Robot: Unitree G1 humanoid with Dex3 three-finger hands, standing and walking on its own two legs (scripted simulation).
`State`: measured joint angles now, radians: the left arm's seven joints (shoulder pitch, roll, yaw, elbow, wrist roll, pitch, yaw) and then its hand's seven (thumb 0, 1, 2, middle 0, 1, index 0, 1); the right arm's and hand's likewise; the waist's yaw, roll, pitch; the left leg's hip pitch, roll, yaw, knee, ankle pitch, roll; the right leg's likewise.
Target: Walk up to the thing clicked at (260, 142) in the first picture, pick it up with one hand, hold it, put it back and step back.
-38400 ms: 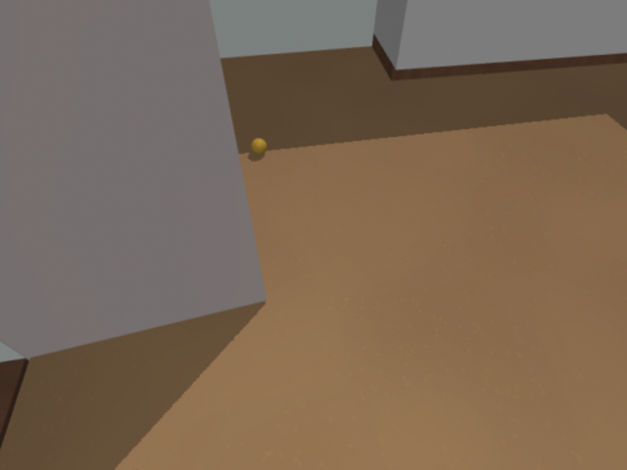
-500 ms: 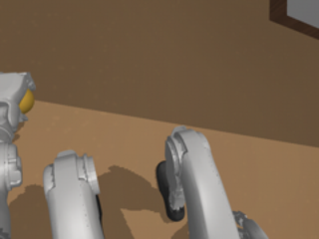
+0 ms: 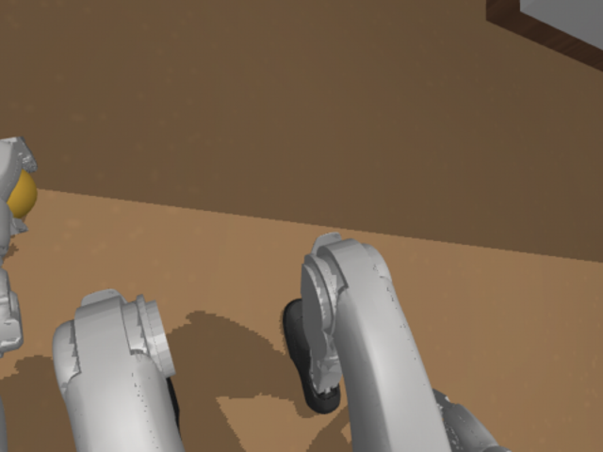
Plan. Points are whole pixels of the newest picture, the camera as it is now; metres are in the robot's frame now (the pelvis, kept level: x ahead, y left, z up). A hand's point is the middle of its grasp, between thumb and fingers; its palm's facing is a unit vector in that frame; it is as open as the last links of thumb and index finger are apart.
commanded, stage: rest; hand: left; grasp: from above
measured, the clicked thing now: out of the picture +0.46 +0.30 -0.24
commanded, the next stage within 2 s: open in 0.90 s
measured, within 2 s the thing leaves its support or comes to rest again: rests again in 0.80 s
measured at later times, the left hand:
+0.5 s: hand (10, 198) +0.45 +0.29 -0.24, palm faces -0.47 -0.13 -0.87, open 9.9 cm
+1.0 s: hand (9, 201) +0.45 +0.29 -0.25, palm faces -0.47 -0.13 -0.87, open 9.9 cm
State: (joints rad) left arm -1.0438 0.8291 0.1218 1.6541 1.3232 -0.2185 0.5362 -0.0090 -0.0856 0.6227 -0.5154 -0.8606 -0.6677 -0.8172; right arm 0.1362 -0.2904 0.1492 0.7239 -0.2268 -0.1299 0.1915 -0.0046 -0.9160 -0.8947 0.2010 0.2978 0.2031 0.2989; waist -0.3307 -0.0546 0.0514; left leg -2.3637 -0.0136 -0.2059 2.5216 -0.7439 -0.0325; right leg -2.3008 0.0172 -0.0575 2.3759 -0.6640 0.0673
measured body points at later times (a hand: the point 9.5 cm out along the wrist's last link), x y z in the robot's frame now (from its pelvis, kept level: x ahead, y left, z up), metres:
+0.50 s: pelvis +0.00 +0.00 +0.00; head +0.27 +0.10 +0.34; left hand +0.47 +0.29 -0.19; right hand +0.04 -0.26 -0.08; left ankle +0.06 +0.13 -0.27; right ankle +0.11 -0.14 -0.27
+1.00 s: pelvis +0.00 +0.01 -0.01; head +0.27 +0.12 +0.33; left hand +0.47 +0.30 -0.20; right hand +0.04 -0.26 -0.07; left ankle +0.06 +0.13 -0.27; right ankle +0.11 -0.14 -0.27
